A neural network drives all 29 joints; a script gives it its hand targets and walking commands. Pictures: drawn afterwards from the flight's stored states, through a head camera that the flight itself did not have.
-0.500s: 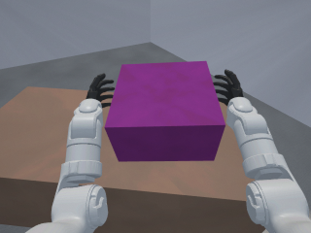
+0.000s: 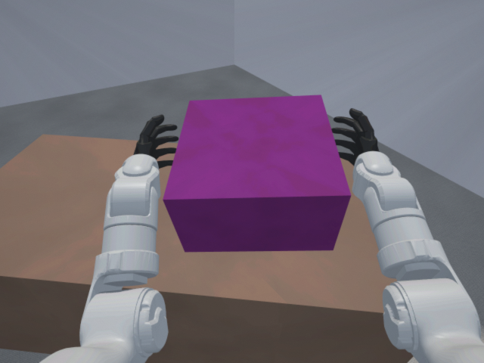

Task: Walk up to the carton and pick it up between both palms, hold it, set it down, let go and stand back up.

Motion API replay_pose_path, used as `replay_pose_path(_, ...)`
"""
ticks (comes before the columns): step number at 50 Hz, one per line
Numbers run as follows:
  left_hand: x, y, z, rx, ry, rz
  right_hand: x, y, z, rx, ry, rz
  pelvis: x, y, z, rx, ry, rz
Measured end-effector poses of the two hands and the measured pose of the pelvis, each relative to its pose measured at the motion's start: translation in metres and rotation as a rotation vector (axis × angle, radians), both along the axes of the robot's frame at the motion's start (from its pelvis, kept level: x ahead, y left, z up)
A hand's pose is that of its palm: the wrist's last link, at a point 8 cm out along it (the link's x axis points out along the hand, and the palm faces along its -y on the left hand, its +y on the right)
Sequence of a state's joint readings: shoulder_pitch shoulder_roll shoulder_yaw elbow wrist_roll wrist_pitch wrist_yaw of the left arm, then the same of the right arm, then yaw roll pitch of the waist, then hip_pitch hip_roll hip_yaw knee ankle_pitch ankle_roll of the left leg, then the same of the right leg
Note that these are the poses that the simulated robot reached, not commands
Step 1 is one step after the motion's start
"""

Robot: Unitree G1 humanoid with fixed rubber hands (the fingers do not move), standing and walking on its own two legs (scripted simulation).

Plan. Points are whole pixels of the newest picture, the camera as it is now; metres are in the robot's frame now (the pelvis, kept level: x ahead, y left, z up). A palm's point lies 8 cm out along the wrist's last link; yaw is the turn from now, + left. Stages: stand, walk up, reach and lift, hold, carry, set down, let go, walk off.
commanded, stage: hold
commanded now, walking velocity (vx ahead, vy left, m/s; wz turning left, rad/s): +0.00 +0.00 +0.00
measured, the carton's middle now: (256, 169) +0.42 +0.00 +0.14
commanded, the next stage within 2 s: none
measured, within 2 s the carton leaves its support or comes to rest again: neither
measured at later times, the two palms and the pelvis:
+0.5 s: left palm (147, 161) +0.36 +0.18 +0.20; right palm (363, 156) +0.38 -0.18 +0.21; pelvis +0.00 +0.00 +0.00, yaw +0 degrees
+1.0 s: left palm (147, 161) +0.36 +0.18 +0.20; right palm (363, 155) +0.38 -0.17 +0.21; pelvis +0.00 +0.00 +0.00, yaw +0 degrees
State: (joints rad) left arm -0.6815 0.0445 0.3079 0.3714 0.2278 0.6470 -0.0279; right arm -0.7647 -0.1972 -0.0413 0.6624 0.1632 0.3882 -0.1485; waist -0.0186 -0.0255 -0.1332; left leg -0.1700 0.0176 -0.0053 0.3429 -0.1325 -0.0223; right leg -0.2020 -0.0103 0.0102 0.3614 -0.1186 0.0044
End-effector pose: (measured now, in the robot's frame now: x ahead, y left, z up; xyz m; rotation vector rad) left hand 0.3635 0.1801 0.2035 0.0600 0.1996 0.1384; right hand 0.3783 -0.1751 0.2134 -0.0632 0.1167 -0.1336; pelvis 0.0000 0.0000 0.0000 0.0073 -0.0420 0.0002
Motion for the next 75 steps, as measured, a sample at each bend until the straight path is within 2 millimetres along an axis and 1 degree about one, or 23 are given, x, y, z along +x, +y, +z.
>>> replay_pose_path(9,-0.0026,0.0002,-0.001,-0.003,-0.001,0.0,-0.0014,0.0003,0.0019,0.0,-0.007,0.002,-0.0005,0.0,0.0,0.0,-0.002,0.0)
replay_pose_path(19,0.0001,-0.0006,0.0016,-0.001,-0.004,0.004,0.0004,-0.0002,0.0005,0.004,-0.006,0.001,0.0003,0.0,0.0001,0.0,-0.001,0.0)
replay_pose_path(25,0.0004,-0.0003,-0.0016,-0.002,0.005,-0.004,0.001,-0.0004,-0.0018,0.004,0.001,0.0,0.0005,0.0,0.0001,0.0,0.0,0.0)
replay_pose_path(35,0.0009,0.0,0.0004,0.0,-0.004,0.002,0.0012,0.0,-0.0004,0.003,-0.006,0.001,0.0005,0.0,0.0001,0.0,0.0,0.0)
replay_pose_path(41,-0.0002,0.0004,-0.003,-0.002,0.004,0.001,0.0011,0.0005,-0.0006,0.004,-0.004,0.002,0.0005,0.0,0.0001,0.0,-0.001,0.0)
replay_pose_path(70,0.0001,-0.0001,-0.0009,0.002,0.001,0.008,0.001,0.0004,-0.0013,0.007,-0.002,0.003,0.0005,-0.0001,0.0001,0.0,-0.001,0.001)
replay_pose_path(75,-0.0005,0.0,-0.0029,0.0,0.007,0.004,0.0008,0.0003,-0.002,0.007,0.003,0.003,0.0004,-0.0001,0.0001,0.0,-0.001,0.001)
